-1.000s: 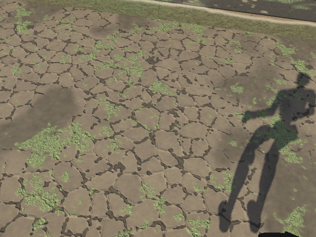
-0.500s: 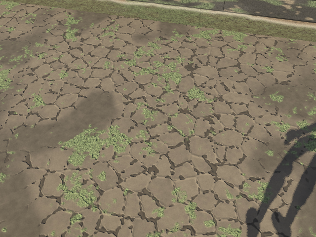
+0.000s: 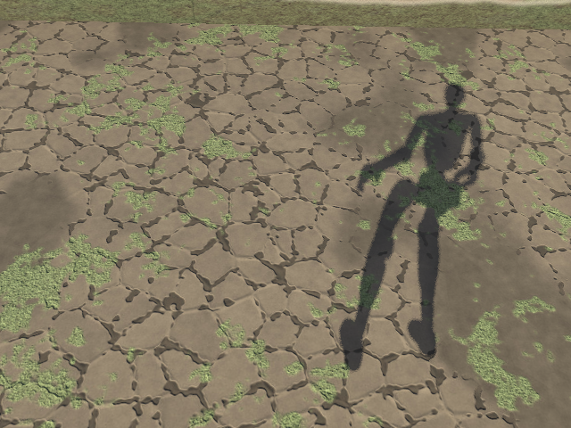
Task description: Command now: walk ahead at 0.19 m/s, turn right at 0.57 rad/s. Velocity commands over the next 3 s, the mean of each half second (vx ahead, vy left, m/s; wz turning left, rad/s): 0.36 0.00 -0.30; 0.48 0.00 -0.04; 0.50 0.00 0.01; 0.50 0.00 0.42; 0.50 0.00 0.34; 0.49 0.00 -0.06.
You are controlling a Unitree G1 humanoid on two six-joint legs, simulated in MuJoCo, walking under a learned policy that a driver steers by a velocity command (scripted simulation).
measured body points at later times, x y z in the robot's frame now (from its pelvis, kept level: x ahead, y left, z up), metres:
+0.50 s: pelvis +0.01 +0.01 -0.01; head +0.00 +0.03 +0.44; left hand +0.24 +0.19 -0.09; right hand +0.15 -0.21 -0.09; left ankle +0.04 +0.09 -0.74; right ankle -0.02 -0.11 -0.74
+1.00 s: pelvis +0.03 +0.00 -0.02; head +0.02 +0.00 +0.43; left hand +0.24 +0.18 -0.11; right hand +0.19 -0.22 -0.10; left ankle +0.04 +0.09 -0.74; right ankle -0.02 -0.11 -0.74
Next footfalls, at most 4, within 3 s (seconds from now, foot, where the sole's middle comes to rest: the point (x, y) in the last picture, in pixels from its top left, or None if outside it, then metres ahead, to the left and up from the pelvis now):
0.12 right None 0.02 -0.11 -0.78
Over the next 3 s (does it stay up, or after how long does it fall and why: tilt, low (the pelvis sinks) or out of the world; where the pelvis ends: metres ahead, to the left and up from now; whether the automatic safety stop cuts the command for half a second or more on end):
stays up -0.01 -0.01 -0.01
